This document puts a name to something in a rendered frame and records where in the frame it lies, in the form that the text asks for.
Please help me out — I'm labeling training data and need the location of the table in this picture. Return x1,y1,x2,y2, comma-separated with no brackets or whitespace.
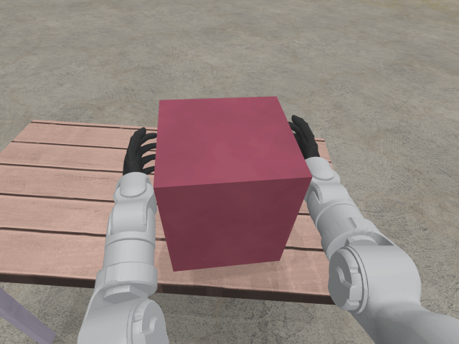
0,120,336,344

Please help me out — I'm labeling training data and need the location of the robot right upper arm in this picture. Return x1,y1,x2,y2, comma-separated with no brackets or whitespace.
328,246,459,344

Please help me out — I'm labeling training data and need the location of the robot right forearm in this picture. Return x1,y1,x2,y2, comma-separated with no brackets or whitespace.
304,157,422,297

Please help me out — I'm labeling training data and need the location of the left robot hand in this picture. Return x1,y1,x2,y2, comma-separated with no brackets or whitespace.
123,127,157,176

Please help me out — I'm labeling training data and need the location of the robot left forearm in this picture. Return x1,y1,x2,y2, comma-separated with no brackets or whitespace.
77,172,158,344

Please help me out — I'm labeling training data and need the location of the robot left upper arm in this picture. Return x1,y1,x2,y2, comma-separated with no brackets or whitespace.
78,297,169,344

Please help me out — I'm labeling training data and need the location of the carton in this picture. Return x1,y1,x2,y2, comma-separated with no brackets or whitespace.
153,96,313,272

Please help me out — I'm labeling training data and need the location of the right robot hand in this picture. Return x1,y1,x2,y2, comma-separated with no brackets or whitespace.
288,115,320,159

